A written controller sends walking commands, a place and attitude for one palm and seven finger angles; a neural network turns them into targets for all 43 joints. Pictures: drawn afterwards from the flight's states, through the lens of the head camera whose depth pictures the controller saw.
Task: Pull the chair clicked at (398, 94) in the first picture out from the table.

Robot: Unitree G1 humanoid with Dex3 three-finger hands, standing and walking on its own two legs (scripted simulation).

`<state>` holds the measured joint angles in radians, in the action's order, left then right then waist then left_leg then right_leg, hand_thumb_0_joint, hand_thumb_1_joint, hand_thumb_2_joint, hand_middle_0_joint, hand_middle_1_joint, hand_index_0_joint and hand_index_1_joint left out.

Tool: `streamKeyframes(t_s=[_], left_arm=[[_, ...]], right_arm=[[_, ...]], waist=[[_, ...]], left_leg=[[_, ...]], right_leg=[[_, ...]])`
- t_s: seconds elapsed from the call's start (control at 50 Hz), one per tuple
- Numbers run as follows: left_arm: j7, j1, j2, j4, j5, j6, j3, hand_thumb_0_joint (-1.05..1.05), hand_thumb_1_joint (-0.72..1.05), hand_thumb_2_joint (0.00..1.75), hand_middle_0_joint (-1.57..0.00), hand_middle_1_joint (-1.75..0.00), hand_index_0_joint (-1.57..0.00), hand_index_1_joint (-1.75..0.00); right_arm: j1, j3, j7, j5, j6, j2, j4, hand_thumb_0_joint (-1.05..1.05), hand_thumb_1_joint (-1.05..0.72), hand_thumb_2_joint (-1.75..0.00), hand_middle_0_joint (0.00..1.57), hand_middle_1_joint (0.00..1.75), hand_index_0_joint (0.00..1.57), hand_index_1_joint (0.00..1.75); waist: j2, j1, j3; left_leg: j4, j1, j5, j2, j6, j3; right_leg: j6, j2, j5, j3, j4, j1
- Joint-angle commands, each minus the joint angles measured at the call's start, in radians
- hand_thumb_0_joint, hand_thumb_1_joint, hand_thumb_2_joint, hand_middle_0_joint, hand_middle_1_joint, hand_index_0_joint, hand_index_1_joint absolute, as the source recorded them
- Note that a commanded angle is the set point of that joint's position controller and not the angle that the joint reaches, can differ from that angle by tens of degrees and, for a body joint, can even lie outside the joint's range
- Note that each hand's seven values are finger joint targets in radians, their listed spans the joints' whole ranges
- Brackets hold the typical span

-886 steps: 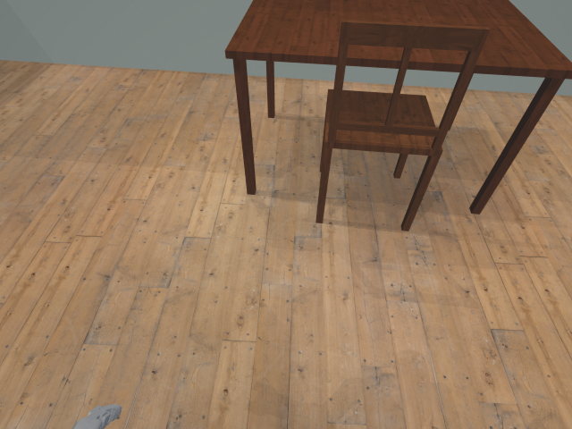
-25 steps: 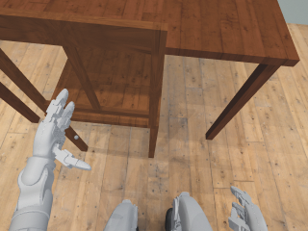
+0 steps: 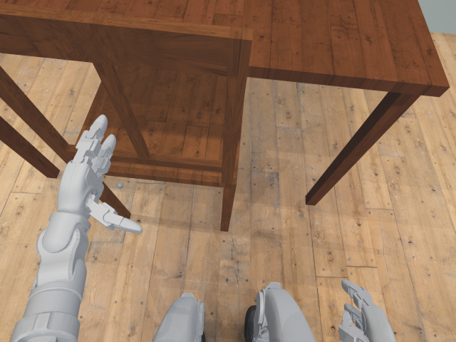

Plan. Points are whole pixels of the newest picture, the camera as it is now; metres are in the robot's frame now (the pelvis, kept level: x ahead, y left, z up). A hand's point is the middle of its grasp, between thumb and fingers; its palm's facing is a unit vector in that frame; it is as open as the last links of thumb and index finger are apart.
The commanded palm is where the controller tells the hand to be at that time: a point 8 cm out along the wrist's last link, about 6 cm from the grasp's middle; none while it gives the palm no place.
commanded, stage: push the fingers through the gap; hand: left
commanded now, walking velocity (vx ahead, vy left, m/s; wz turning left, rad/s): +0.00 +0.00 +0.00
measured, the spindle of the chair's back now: (127, 118) +0.49 +0.20 +0.03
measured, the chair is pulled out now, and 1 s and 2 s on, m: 0.00 0.00 0.00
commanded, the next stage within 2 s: hook a spindle and tug to test in 1.36 s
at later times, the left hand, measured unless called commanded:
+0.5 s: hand (131, 158) +0.41 +0.18 +0.02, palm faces -0.09 -0.99 -0.04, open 16.9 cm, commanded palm +0.39 +0.24 +0.02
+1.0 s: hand (136, 137) +0.46 +0.18 +0.02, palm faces -0.08 -1.00 -0.03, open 16.9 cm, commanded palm +0.43 +0.23 +0.02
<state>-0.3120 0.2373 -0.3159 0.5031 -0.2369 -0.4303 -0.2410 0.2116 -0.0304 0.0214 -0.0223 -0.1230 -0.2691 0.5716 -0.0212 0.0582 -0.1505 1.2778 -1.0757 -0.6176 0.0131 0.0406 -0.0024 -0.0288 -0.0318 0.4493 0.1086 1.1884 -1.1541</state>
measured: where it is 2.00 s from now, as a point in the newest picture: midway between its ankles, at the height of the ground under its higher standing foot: outside the picture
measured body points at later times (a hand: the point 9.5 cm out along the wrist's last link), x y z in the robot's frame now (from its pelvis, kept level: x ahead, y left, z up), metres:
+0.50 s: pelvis +0.00 +0.00 +0.00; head +0.14 +0.00 +0.43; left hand +0.41 +0.23 +0.03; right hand +0.10 -0.27 -0.11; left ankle -0.01 +0.09 -0.63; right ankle +0.06 -0.11 -0.63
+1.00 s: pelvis -0.01 +0.00 +0.00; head +0.15 +0.02 +0.42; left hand +0.46 +0.23 +0.03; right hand +0.07 -0.27 -0.12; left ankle -0.01 +0.09 -0.63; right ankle +0.06 -0.11 -0.63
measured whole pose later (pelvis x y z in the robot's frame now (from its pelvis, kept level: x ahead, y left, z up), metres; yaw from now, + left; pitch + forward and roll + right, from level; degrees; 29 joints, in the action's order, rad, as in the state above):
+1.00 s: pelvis -0.01 +0.00 +0.00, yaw -1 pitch +26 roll -3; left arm -0.31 0.65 -0.40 0.92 -0.16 -0.48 -0.35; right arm 0.28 -0.03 0.00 0.00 -0.03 -0.28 0.61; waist -0.02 0.13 -0.14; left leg 1.29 -1.14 -0.61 0.00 0.05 0.01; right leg -0.02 -0.02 0.42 0.09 1.19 -1.22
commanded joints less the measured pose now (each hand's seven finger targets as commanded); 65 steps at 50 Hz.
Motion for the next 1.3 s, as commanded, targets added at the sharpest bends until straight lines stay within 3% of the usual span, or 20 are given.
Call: streamKeyframes(t_s=[0.0,0.06,0.14,0.2,0.28,0.32,0.5,0.58,0.64,0.68,0.76,0.8,0.86,0.94,0.96,1.06,1.1,1.14,1.26,1.28], left_arm=[[-0.014,0.197,-0.164,-0.219,-0.016,-0.048,-0.048,0.00,-0.50,0.30,-0.06,-0.08,-0.06,-0.08],[-0.003,0.207,-0.177,-0.198,-0.017,-0.050,-0.066,0.00,-0.50,0.30,-0.06,-0.08,-0.06,-0.08],[0.027,0.249,-0.204,-0.111,-0.010,-0.059,-0.111,0.00,-0.50,0.30,-0.06,-0.08,-0.06,-0.08],[0.028,0.366,-0.225,-0.089,0.009,-0.083,-0.108,0.00,-0.50,0.30,-0.06,-0.08,-0.06,-0.08],[0.002,0.420,-0.215,-0.096,0.013,-0.108,-0.077,0.00,-0.50,0.30,-0.06,-0.08,-0.06,-0.08],[-0.012,0.445,-0.214,-0.060,0.008,-0.104,-0.071,0.00,-0.50,0.30,-0.06,-0.08,-0.06,-0.08],[-0.005,0.449,-0.273,0.070,0.007,-0.070,-0.154,0.00,-0.50,0.30,-0.06,-0.08,-0.06,-0.08],[0.001,0.540,-0.305,0.080,0.026,-0.102,-0.165,0.00,-0.50,0.30,-0.06,-0.08,-0.06,-0.08],[-0.009,0.569,-0.293,0.087,0.032,-0.119,-0.147,0.00,-0.50,0.30,-0.06,-0.08,-0.06,-0.08],[-0.018,0.622,-0.264,0.122,0.034,-0.118,-0.113,0.00,-0.50,0.30,-0.06,-0.08,-0.06,-0.08],[-0.024,0.679,-0.272,0.159,0.036,-0.109,-0.110,0.00,-0.50,0.30,-0.06,-0.08,-0.06,-0.08],[-0.017,0.702,-0.315,0.186,0.042,-0.107,-0.145,0.00,-0.50,0.30,-0.06,-0.08,-0.06,-0.08],[-0.005,0.720,-0.290,0.182,0.049,-0.110,-0.126,0.00,-0.50,0.30,-0.06,-0.08,-0.06,-0.08],[0.007,0.726,-0.334,0.224,0.056,-0.112,-0.168,0.00,-0.50,0.30,-0.06,-0.08,-0.06,-0.08],[0.007,0.720,-0.351,0.220,0.060,-0.115,-0.177,0.00,-0.50,0.30,-0.06,-0.08,-0.06,-0.08],[0.001,0.664,-0.315,0.246,0.059,-0.102,-0.160,0.00,-0.50,0.30,-0.06,-0.08,-0.06,-0.08],[-0.004,0.701,-0.304,0.237,0.058,-0.104,-0.146,0.00,-0.50,0.30,-0.06,-0.08,-0.06,-0.08],[-0.003,0.710,-0.318,0.186,0.056,-0.118,-0.154,0.00,-0.50,0.30,-0.06,-0.08,-0.06,-0.08],[0.007,0.799,-0.281,0.183,0.055,-0.140,-0.114,0.00,-0.50,0.30,-0.06,-0.08,-0.06,-0.08],[0.008,0.773,-0.308,0.200,0.062,-0.139,-0.138,0.00,-0.50,0.30,-0.06,-0.08,-0.06,-0.08]], right_arm=[[0.079,0.074,0.010,0.000,-0.035,-0.154,-0.107,0.00,-0.90,-0.90,0.20,0.30,0.20,0.30],[0.088,0.074,0.006,0.001,-0.029,-0.154,-0.103,0.00,-0.90,-0.90,0.20,0.30,0.20,0.30],[0.090,0.068,0.005,0.002,-0.015,-0.152,-0.092,0.00,-0.90,-0.90,0.20,0.30,0.20,0.30],[0.094,0.064,0.007,0.006,-0.013,-0.152,-0.080,0.00,-0.90,-0.90,0.20,0.30,0.20,0.30],[0.112,0.069,0.008,0.010,-0.018,-0.154,-0.068,0.00,-0.90,-0.90,0.20,0.30,0.20,0.30],[0.119,0.069,0.009,0.009,-0.013,-0.158,-0.054,0.00,-0.90,-0.90,0.20,0.30,0.20,0.30],[0.139,0.068,0.001,0.007,0.014,-0.161,-0.060,0.00,-0.90,-0.90,0.20,0.30,0.20,0.30],[0.149,0.065,0.000,0.013,0.020,-0.163,-0.053,0.00,-0.90,-0.90,0.20,0.30,0.20,0.30],[0.158,0.068,-0.002,0.016,0.023,-0.164,-0.048,0.00,-0.90,-0.90,0.20,0.30,0.20,0.30],[0.165,0.067,-0.002,0.017,0.025,-0.166,-0.035,0.00,-0.90,-0.90,0.20,0.30,0.20,0.30],[0.176,0.068,-0.002,0.019,0.033,-0.176,-0.026,0.00,-0.90,-0.90,0.20,0.30,0.20,0.30],[0.182,0.067,-0.002,0.022,0.043,-0.180,-0.019,0.00,-0.90,-0.90,0.20,0.30,0.20,0.30],[0.189,0.068,-0.008,0.025,0.050,-0.177,-0.027,0.00,-0.90,-0.90,0.20,0.30,0.20,0.30],[0.196,0.065,-0.011,0.027,0.066,-0.178,-0.024,0.00,-0.90,-0.90,0.20,0.30,0.20,0.30],[0.199,0.063,-0.011,0.028,0.067,-0.181,-0.030,0.00,-0.90,-0.90,0.20,0.30,0.20,0.30],[0.200,0.064,-0.019,0.023,0.085,-0.178,-0.046,0.00,-0.90,-0.90,0.20,0.30,0.20,0.30],[0.197,0.064,-0.020,0.023,0.089,-0.178,-0.041,0.00,-0.90,-0.90,0.20,0.30,0.20,0.30],[0.200,0.068,-0.020,0.025,0.089,-0.179,-0.044,0.00,-0.90,-0.90,0.20,0.30,0.20,0.30],[0.203,0.067,-0.016,0.030,0.086,-0.177,-0.020,0.00,-0.90,-0.90,0.20,0.30,0.20,0.30],[0.209,0.068,-0.016,0.032,0.087,-0.180,-0.018,0.00,-0.90,-0.90,0.20,0.30,0.20,0.30]], waist=[[-0.091,0.000,-0.476],[-0.045,0.009,-0.470],[0.011,0.015,-0.401],[-0.043,0.026,-0.389],[-0.093,0.031,-0.476],[-0.084,0.042,-0.470],[-0.013,0.027,-0.459],[-0.044,0.038,-0.460],[-0.062,0.044,-0.484],[-0.074,0.067,-0.465],[-0.094,0.071,-0.479],[-0.106,0.065,-0.485],[-0.118,0.069,-0.518],[-0.065,0.070,-0.511],[-0.093,0.059,-0.513],[-0.055,0.064,-0.491],[-0.068,0.069,-0.470],[-0.098,0.060,-0.513],[-0.112,0.093,-0.490],[-0.110,0.078,-0.501]], left_leg=[[-0.201,0.231,0.500,-0.013,-0.045,-0.059],[-0.195,0.205,0.507,-0.015,-0.038,-0.057],[-0.192,0.100,0.389,-0.007,-0.027,-0.037],[-0.188,0.090,0.344,-0.003,-0.023,-0.032],[-0.181,0.168,0.412,-0.007,-0.026,-0.036],[-0.182,0.180,0.430,-0.010,-0.027,-0.046],[-0.184,0.091,0.404,-0.006,-0.020,-0.026],[-0.176,0.089,0.391,-0.006,-0.018,-0.025],[-0.174,0.125,0.416,-0.008,-0.021,-0.032],[-0.170,0.145,0.419,-0.012,-0.021,-0.040],[-0.169,0.160,0.419,-0.013,-0.023,-0.054],[-0.169,0.167,0.434,-0.014,-0.029,-0.058],[-0.164,0.203,0.490,-0.016,-0.033,-0.067],[-0.159,0.150,0.454,-0.014,-0.026,-0.058],[-0.166,0.160,0.470,-0.015,-0.030,-0.064],[-0.175,0.142,0.452,-0.017,-0.024,-0.058],[-0.180,0.146,0.428,-0.018,-0.026,-0.059],[-0.181,0.185,0.455,-0.018,-0.031,-0.063],[-0.171,0.216,0.459,-0.023,-0.035,-0.078],[-0.174,0.217,0.463,-0.021,-0.039,-0.077]], right_leg=[[0.000,0.016,-0.264,-0.074,-0.112,0.379],[0.002,0.020,-0.292,-0.075,-0.111,0.400],[0.006,0.020,-0.249,-0.090,-0.120,0.415],[0.003,0.020,-0.203,-0.098,-0.121,0.388],[0.001,0.020,-0.250,-0.101,-0.120,0.396],[0.001,0.021,-0.257,-0.094,-0.120,0.381],[0.005,0.021,-0.288,-0.105,-0.124,0.442],[0.003,0.025,-0.273,-0.112,-0.118,0.424],[0.002,0.025,-0.280,-0.108,-0.114,0.409],[0.004,0.027,-0.265,-0.100,-0.113,0.360],[-0.001,0.027,-0.238,-0.091,-0.106,0.326],[-0.001,0.025,-0.244,-0.089,-0.102,0.322],[-0.003,0.028,-0.266,-0.083,-0.091,0.303],[0.002,0.031,-0.272,-0.089,-0.098,0.346],[-0.003,0.031,-0.275,-0.087,-0.091,0.343],[0.001,0.034,-0.270,-0.088,-0.101,0.346],[0.002,0.033,-0.245,-0.086,-0.107,0.325],[0.000,0.034,-0.254,-0.086,-0.107,0.335],[0.001,0.035,-0.230,-0.076,-0.101,0.266],[0.000,0.036,-0.231,-0.077,-0.103,0.285]])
